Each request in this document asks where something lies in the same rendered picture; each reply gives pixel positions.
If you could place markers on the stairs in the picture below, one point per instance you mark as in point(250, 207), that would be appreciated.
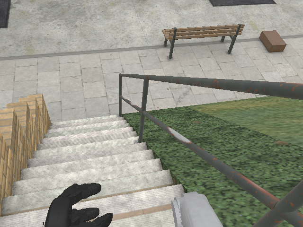
point(104, 150)

